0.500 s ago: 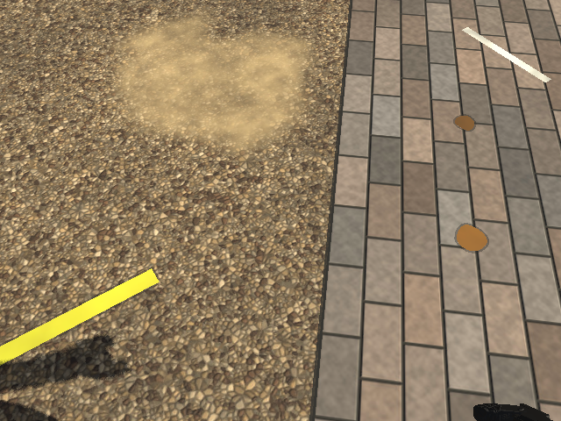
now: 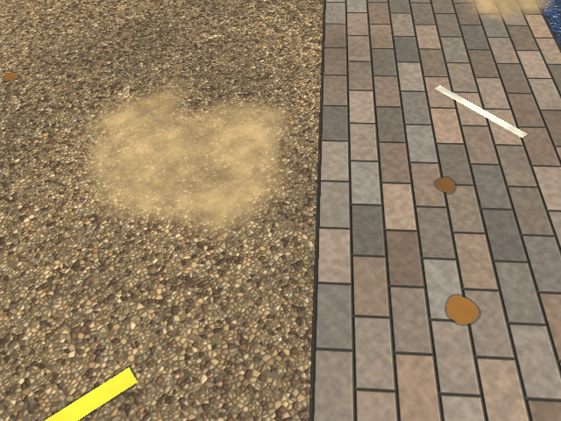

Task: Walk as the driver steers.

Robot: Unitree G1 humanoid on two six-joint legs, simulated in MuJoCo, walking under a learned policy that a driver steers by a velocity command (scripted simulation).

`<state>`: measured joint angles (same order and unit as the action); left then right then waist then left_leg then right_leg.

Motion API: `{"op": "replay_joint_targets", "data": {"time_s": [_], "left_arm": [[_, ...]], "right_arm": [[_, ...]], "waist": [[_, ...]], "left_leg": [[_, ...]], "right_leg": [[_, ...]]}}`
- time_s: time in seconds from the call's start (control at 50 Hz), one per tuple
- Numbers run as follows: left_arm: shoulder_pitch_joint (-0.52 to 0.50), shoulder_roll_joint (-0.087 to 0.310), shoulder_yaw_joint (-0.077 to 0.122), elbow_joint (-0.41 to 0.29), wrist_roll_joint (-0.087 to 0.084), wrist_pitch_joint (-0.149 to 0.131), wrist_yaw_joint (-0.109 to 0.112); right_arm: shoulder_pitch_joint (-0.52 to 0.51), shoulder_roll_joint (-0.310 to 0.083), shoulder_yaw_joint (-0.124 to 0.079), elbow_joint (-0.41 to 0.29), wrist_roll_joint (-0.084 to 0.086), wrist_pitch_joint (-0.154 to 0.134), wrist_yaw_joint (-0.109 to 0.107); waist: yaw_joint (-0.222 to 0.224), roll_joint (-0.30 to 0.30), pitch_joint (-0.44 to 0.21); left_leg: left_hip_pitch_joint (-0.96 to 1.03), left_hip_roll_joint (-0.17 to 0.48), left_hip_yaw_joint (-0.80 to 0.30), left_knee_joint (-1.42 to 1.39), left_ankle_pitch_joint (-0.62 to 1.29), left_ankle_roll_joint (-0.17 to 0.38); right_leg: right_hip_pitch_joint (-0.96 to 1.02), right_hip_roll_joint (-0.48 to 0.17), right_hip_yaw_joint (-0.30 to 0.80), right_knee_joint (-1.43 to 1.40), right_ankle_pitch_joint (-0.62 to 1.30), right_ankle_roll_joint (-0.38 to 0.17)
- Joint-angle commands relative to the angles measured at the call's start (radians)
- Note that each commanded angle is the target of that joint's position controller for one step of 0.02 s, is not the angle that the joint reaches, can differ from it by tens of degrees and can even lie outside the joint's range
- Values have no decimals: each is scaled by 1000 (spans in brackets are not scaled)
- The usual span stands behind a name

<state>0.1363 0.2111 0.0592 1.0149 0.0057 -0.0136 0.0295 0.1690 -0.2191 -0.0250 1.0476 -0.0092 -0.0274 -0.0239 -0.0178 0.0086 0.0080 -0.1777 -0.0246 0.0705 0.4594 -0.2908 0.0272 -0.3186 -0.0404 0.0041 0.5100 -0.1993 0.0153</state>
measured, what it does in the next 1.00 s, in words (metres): walks ahead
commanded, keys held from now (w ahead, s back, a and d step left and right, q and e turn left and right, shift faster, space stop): no key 0.60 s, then w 0.40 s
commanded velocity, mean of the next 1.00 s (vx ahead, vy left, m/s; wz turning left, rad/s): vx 0.12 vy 0.00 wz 0.00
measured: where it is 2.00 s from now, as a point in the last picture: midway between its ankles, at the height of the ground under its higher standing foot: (314, 417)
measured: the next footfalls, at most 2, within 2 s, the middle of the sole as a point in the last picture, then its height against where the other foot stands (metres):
left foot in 1.40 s outside the picture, level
right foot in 1.84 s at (356, 374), level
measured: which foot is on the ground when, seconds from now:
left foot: down 0.00-0.90, up 0.92-1.00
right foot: down 0.00-1.00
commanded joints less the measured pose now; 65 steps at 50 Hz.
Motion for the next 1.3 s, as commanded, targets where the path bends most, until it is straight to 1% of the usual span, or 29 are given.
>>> {"op": "replay_joint_targets", "data": {"time_s": [0.02,0.1,0.2,0.6,0.62,0.64,0.66,0.68,0.7,0.72,0.74,0.76,0.8,0.82,0.84,0.86,0.88,0.9,0.92,0.94,0.96,0.98,1.0,1.02,1.04,1.1,1.16,1.24,1.3], "left_arm": [[-1,115,21,-20,-4,-21,-1],[4,113,21,0,-7,-19,2],[-5,109,21,15,-9,-8,3],[-15,92,14,59,-7,20,11],[2,81,11,71,-7,21,11],[5,84,13,74,-12,22,12],[5,91,16,72,-16,21,13],[-17,91,17,59,-17,13,12],[-52,77,14,40,-19,-2,7],[-72,62,11,23,-24,-18,-1],[-85,64,11,13,-30,-32,-9],[-90,69,14,5,-35,-43,-16],[-81,73,15,-3,-46,-61,-27],[-62,70,17,4,-46,-68,-30],[0,57,19,30,-43,-71,-33],[99,63,30,75,-40,-68,-34],[214,83,44,112,-37,-64,-33],[348,155,65,133,-31,-66,-27],[451,241,71,140,-23,-78,-38],[378,176,41,129,-11,-97,-41],[290,132,24,99,-14,-109,-43],[227,107,10,76,-13,-113,-50],[188,103,3,61,-10,-113,-54],[185,83,-6,59,-6,-109,-53],[210,77,-10,63,-3,-104,-49],[280,110,-9,73,0,-98,-27],[291,126,-7,59,1,-90,-12],[353,131,2,67,-12,-85,-8],[364,136,12,72,-19,-76,-6]], "right_arm": [[67,-103,-20,-6,2,11,-9],[60,-103,-23,5,9,12,-9],[70,-95,-23,23,9,23,-11],[122,-69,-12,65,4,16,-18],[147,-62,-12,77,5,17,-19],[158,-76,-18,81,12,19,-21],[155,-103,-28,73,19,21,-24],[171,-124,-35,65,25,17,-26],[205,-152,-46,65,31,8,-27],[207,-184,-60,63,35,-3,-27],[204,-177,-61,57,32,-16,-26],[203,-158,-59,51,26,-29,-23],[181,-146,-59,33,35,-42,-13],[161,-148,-60,26,41,-43,-8],[136,-155,-61,19,46,-39,-2],[140,-156,-62,17,43,-35,2],[129,-153,-59,9,39,-36,4],[90,-102,-44,-14,31,-42,7],[86,-29,-28,-63,34,-61,1],[54,-66,-38,-76,57,-76,5],[38,-79,-40,-85,68,-86,14],[42,-87,-44,-77,62,-90,16],[41,-95,-52,-73,50,-91,14],[44,-104,-60,-69,43,-84,17],[48,-96,-63,-66,42,-76,21],[-33,-65,-60,-97,31,-57,25],[-171,-41,-47,-148,31,-56,32],[-297,-43,-35,-190,38,-60,52],[-342,-57,-32,-220,42,-70,70]], "waist": [[-5,-71,-52],[4,-37,-76],[5,-12,-62],[14,-9,23],[12,-4,4],[10,14,25],[6,46,57],[-8,76,98],[-26,128,130],[-29,171,169],[-27,161,195],[-26,149,204],[-10,119,186],[8,107,167],[42,101,140],[74,93,100],[122,67,56],[174,-135,15],[174,-377,-59],[128,-229,-17],[93,-153,44],[66,-90,64],[44,-66,76],[31,-72,76],[28,-87,70],[37,-65,82],[61,-66,106],[90,-74,142],[78,-81,149]], "left_leg": [[-43,59,-47,-53,150,14],[-16,68,-46,-26,244,7],[-6,72,-45,-20,251,0],[-56,77,-48,-82,93,-7],[-48,72,-44,-95,-14,-1],[-66,73,-57,-109,-166,17],[-83,95,-98,-131,-327,49],[-87,148,-175,-177,-464,88],[-68,239,-298,-248,-559,137],[-69,341,-426,-301,-582,191],[-53,394,-483,-319,-540,219],[-9,407,-489,-314,-464,223],[48,368,-404,-276,-326,183],[16,322,-327,-251,-272,156],[-69,270,-246,-208,-225,135],[-156,227,-196,-147,-169,122],[-220,188,-145,-34,-31,101],[-338,97,-24,315,64,34],[-557,-29,-21,644,-246,-4],[-641,30,-154,826,-259,21],[-701,78,-166,870,-160,53],[-685,121,-148,844,-56,68],[-651,148,-143,774,21,71],[-595,165,-133,719,61,67],[-562,166,-117,674,85,57],[-589,158,-81,544,157,14],[-569,137,-59,330,270,-6],[-523,103,-27,169,342,6],[-518,94,-33,99,301,43]], "right_leg": [[137,-45,56,-53,294,-62],[170,-41,48,-23,387,-77],[166,-31,37,-18,370,-81],[156,-4,20,-70,174,-56],[160,11,4,-67,65,-55],[131,38,-22,-40,-104,-57],[70,65,-50,3,-275,-59],[-16,75,-64,59,-352,-61],[-97,80,-90,159,-318,-60],[-153,46,-77,266,-250,-68],[-223,6,-45,336,-247,-79],[-289,-21,-19,384,-289,-88],[-292,-49,-11,286,-313,-102],[-193,-31,-47,177,-271,-101],[-21,14,-110,73,-169,-93],[158,68,-151,42,-77,-77],[300,81,-136,27,-60,-79],[417,-95,137,-106,-140,-142],[535,-330,646,-324,-250,-298],[481,-376,719,-337,-325,-321],[432,-351,601,-321,-306,-287],[381,-301,467,-326,-228,-248],[331,-267,371,-338,-126,-220],[294,-226,281,-349,-30,-195],[282,-202,221,-356,50,-186],[289,-187,141,-377,223,-200],[260,-168,81,-403,239,-194],[291,-181,36,-422,227,-194],[390,-219,19,-373,313,-184]]}}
